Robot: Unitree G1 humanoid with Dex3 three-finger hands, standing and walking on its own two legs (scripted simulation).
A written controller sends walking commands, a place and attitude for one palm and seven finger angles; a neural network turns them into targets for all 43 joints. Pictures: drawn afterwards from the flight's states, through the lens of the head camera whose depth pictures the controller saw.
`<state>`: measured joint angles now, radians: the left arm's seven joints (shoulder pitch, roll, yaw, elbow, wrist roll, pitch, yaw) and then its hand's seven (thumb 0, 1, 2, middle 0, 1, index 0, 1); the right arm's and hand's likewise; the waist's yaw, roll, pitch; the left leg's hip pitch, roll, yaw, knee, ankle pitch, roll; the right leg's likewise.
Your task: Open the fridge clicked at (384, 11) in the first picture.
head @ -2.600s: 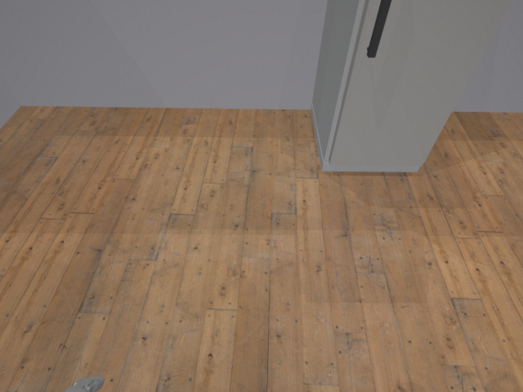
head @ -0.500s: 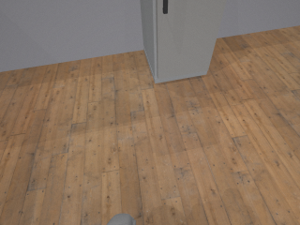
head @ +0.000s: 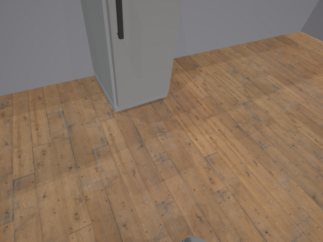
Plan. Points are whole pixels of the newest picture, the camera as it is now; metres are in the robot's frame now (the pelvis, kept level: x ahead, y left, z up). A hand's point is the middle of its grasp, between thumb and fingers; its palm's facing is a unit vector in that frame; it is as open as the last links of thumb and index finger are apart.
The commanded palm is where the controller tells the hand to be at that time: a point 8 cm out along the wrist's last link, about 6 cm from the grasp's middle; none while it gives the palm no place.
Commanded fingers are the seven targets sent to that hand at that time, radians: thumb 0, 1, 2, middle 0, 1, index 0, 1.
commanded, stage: walk to a spot facing it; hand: left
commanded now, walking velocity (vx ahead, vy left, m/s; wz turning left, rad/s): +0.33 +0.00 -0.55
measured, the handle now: out of the picture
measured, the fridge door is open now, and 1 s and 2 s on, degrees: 0 0 0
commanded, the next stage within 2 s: turn to face it in 1.40 s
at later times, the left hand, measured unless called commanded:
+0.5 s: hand (142, 182) +0.35 +0.08 -0.18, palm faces -0.28 -0.94 -0.17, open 7.3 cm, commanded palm none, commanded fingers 0.00 0.90 0.90 -0.20 -0.30 -0.20 -0.30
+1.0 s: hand (142, 147) +0.50 +0.10 -0.18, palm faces -0.32 -0.94 -0.14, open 7.4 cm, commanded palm none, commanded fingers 0.00 0.90 0.90 -0.20 -0.30 -0.20 -0.30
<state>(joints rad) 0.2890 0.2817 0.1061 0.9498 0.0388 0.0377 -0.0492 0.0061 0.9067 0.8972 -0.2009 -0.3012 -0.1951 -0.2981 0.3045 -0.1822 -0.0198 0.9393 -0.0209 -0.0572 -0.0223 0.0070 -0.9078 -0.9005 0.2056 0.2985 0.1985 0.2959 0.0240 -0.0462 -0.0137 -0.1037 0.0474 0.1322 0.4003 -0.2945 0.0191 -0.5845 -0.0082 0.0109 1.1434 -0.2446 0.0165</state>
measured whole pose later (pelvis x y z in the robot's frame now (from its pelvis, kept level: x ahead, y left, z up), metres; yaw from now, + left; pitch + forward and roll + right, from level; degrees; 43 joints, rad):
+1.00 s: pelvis +0.42 -0.06 +0.00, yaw -23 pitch -1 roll -1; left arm 0.29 0.18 0.08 1.06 0.04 0.01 -0.02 0.00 0.91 0.90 -0.20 -0.30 -0.19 -0.30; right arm 0.38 -0.12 -0.04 1.08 -0.03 -0.08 -0.02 0.01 -0.93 -0.90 0.20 0.30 0.20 0.30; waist 0.01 -0.03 0.01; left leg -0.05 0.07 0.27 0.36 -0.28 0.01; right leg -0.60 -0.10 -0.04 1.12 -0.18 0.00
